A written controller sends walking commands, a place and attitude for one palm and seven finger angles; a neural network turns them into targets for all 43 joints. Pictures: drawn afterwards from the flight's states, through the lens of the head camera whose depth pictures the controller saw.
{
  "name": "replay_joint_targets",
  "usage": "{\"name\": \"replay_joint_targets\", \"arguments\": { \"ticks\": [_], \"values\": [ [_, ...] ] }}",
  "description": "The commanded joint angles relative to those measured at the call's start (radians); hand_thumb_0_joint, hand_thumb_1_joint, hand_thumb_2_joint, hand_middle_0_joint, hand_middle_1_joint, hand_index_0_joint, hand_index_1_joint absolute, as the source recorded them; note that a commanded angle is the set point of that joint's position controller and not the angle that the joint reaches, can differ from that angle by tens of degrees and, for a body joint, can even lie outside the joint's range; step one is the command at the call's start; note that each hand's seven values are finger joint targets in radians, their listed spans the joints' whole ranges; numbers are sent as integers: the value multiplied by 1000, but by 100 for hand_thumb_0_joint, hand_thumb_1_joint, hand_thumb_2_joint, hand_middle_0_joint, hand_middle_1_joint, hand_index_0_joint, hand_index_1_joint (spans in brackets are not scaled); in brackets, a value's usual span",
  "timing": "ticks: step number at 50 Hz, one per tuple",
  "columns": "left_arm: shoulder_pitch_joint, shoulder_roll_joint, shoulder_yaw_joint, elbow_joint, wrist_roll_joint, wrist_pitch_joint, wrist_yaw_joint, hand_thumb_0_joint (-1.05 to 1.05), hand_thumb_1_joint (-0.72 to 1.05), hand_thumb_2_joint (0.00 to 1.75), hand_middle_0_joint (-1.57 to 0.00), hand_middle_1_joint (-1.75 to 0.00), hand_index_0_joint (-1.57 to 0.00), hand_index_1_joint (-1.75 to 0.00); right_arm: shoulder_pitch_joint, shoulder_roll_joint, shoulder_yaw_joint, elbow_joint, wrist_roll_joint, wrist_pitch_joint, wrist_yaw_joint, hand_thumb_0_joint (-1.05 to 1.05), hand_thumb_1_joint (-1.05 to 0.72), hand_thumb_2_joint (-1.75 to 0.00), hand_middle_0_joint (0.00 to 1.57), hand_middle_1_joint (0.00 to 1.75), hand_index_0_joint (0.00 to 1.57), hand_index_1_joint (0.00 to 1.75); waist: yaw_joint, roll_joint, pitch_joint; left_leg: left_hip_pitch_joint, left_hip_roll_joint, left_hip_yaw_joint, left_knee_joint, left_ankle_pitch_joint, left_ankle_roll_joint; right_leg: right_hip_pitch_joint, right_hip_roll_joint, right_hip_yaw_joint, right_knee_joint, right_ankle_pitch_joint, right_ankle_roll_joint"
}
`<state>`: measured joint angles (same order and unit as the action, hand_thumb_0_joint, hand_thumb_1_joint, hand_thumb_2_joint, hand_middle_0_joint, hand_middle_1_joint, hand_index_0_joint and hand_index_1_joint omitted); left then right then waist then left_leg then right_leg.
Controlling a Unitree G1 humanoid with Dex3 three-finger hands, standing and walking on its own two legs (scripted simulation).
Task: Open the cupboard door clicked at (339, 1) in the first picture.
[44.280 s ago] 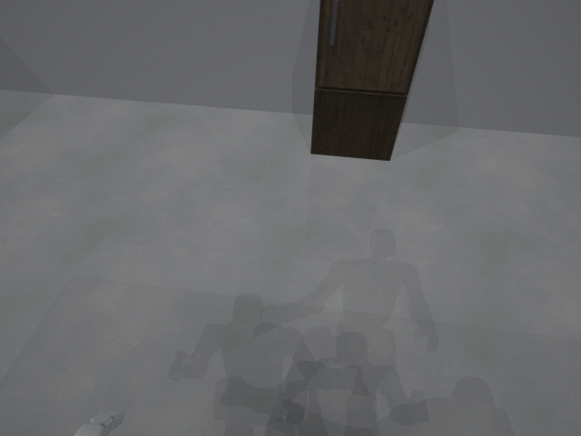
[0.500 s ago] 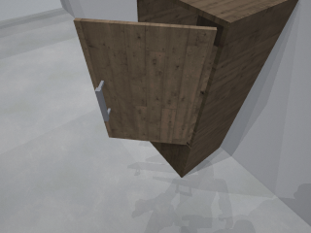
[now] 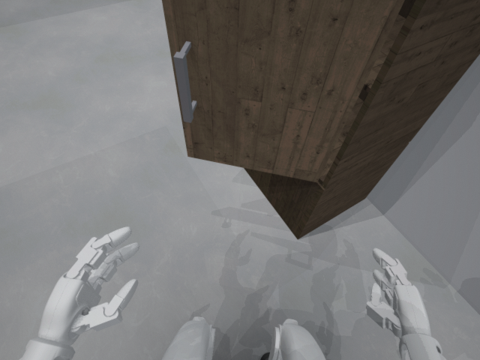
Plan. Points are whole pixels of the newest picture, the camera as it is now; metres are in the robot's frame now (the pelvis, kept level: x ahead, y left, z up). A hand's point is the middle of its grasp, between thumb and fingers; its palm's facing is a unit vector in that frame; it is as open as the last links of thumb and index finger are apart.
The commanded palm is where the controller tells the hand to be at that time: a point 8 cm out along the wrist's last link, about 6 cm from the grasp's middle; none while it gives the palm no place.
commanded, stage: raise the hand with hooked fingers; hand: left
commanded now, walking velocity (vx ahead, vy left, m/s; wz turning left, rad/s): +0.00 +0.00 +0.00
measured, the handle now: (187, 84) +0.63 +0.19 +0.05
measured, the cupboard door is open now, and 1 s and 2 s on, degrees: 46 46 46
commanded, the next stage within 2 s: move the hooked fingers beside the handle in 1.66 s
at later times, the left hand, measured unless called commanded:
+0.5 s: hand (84, 262) +0.23 +0.25 +0.05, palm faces -0.07 -0.99 -0.08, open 11.7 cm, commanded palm +0.22 +0.31 +0.05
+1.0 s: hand (77, 228) +0.28 +0.27 +0.06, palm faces -0.10 -0.99 -0.07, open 13.9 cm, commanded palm +0.26 +0.33 +0.07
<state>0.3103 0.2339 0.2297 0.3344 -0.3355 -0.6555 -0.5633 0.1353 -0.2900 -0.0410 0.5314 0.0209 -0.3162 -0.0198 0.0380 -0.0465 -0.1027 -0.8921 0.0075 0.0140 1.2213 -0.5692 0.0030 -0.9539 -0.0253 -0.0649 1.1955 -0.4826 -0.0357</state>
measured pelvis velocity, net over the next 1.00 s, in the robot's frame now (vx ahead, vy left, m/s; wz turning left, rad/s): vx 0.01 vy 0.02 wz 0.00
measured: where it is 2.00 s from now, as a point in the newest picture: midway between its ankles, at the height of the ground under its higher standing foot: outside the picture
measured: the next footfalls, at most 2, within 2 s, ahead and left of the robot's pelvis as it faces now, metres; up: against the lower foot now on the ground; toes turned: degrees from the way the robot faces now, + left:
none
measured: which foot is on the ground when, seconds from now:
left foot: down 0.00-1.00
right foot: down 0.00-1.00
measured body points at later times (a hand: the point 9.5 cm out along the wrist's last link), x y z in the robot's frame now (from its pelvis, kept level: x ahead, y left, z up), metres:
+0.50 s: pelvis -0.01 +0.03 +0.00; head +0.07 +0.05 +0.44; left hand +0.23 +0.31 +0.05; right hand +0.16 -0.22 -0.07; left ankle +0.02 +0.12 -0.64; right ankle +0.06 -0.10 -0.64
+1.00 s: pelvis +0.01 +0.02 +0.01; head +0.09 +0.04 +0.46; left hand +0.27 +0.33 +0.07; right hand +0.19 -0.22 -0.06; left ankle +0.02 +0.12 -0.64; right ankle +0.06 -0.10 -0.64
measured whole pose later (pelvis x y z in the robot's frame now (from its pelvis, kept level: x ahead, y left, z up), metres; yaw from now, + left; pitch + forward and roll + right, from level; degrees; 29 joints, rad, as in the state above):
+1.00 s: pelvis +0.01 +0.02 +0.01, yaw +0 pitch +16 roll -3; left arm 0.08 0.41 0.39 0.29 -0.36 -0.32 -0.58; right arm 0.24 -0.27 0.04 0.52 0.04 -0.23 -0.06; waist 0.00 0.01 -0.12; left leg -0.90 0.02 -0.02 1.17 -0.55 0.03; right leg -0.92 -0.01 -0.09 1.09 -0.44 -0.01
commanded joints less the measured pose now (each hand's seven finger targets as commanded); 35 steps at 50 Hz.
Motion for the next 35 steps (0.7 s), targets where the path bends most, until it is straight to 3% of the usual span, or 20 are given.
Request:
{"name": "replay_joint_targets", "arguments": {
  "ticks": [1,3,6,9,11,12,15,16,19,21,23,25,31,35],
  "values": [
    [-282,227,117,-490,-91,-10,38,0,36,67,-24,-64,-24,-64,21,-122,-21,-139,6,-32,-39,0,-90,-90,20,30,20,30,-41,159,-300,72,-14,-38,-133,192,33,190,32,109,-168,21,-2],
    [-223,193,69,-486,-48,74,56,0,32,65,-24,-68,-24,-68,36,-121,-21,-123,11,-23,-45,0,-90,-90,20,30,20,30,-56,173,-295,87,-13,-48,-146,212,34,167,36,70,-165,70,4],
    [-140,185,40,-455,-9,219,61,0,25,62,-25,-72,-25,-72,42,-122,-18,-133,18,-6,-46,0,-90,-90,20,30,20,30,-47,167,-295,106,-13,-74,-182,265,25,175,45,28,-162,122,4],
    [-51,205,74,-461,14,326,78,0,18,59,-25,-76,-25,-76,37,-113,-25,-153,28,21,-37,0,-90,-90,20,30,20,30,-26,113,-329,122,-14,-84,-222,288,16,202,37,2,-181,139,15],
    [-28,229,138,-400,-5,364,96,0,13,57,-25,-80,-25,-80,20,-104,-21,-161,27,37,-39,0,-90,-90,20,30,20,30,-10,45,-284,81,-16,-85,-239,257,9,214,45,-9,-189,104,11],
    [-41,222,146,-434,-17,356,108,0,11,56,-26,-81,-26,-81,18,-103,-16,-171,25,40,-39,0,-90,-90,20,30,20,30,-6,57,-297,78,-19,-80,-243,246,6,215,40,-10,-188,90,14],
    [-87,228,176,-427,-35,312,154,0,4,53,-26,-86,-26,-86,27,-96,-9,-171,19,40,-46,0,-90,-90,20,30,20,30,-14,29,-242,46,-20,-81,-256,158,4,177,38,-10,-202,1,15],
    [-111,243,187,-432,-41,288,160,0,1,52,-26,-87,-26,-87,26,-96,-4,-173,13,36,-48,0,-90,-90,20,30,20,30,-5,51,-230,34,-21,-81,-252,161,0,175,41,-8,-191,0,6],
    [-132,227,137,-451,-16,223,157,0,-6,49,-27,-92,-27,-92,62,-108,-2,-167,11,23,-44,0,-90,-90,20,30,20,30,-27,108,-259,77,-18,-85,-256,156,-2,138,38,-6,-182,11,4],
    [-174,225,96,-454,-3,207,137,0,-10,47,-27,-94,-27,-94,72,-119,1,-163,9,15,-42,0,-90,-90,20,30,20,30,-45,143,-241,94,-14,-98,-260,148,-6,111,41,-8,-171,21,-2],
    [-178,242,96,-425,3,210,113,0,-15,45,-27,-98,-27,-98,88,-129,-3,-150,15,10,-44,0,-90,-90,20,30,20,30,-58,131,-250,104,-11,-102,-263,130,-2,108,39,-6,-188,15,4],
    [-172,270,118,-408,1,223,98,0,-20,43,-28,-100,-28,-100,96,-138,-4,-150,21,9,-49,0,-90,-90,20,30,20,30,-56,127,-248,104,-12,-104,-272,121,4,120,39,-3,-201,10,5],
    [-204,364,236,-417,-39,257,94,0,-34,37,-29,-110,-29,-110,99,-140,-2,-161,20,23,-57,0,-90,-90,20,30,20,30,-15,172,-287,149,-14,-98,-285,252,-10,194,47,-17,-195,86,-5],
    [-186,318,216,-387,-48,257,100,0,-43,33,-29,-115,-29,-115,103,-132,-2,-155,17,30,-47,0,-90,-90,20,30,20,30,-26,173,-289,168,-12,-84,-273,326,-12,208,45,-17,-210,140,3]
  ]
}}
